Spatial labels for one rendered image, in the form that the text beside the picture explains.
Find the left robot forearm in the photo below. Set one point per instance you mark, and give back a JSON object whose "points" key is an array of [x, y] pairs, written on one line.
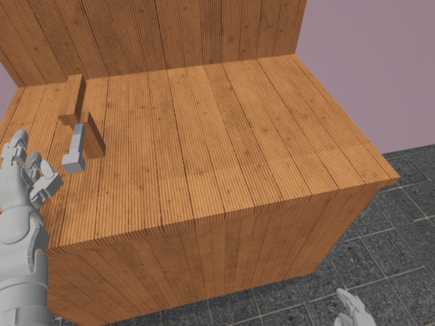
{"points": [[23, 268]]}

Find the right robot hand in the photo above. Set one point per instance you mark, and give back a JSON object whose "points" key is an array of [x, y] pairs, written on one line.
{"points": [[355, 308]]}

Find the counter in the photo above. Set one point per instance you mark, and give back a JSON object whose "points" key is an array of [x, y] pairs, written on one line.
{"points": [[215, 161]]}

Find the left robot hand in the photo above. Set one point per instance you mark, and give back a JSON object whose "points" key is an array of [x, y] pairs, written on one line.
{"points": [[20, 184]]}

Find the tap lever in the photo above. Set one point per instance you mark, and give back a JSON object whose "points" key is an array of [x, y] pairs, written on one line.
{"points": [[74, 162]]}

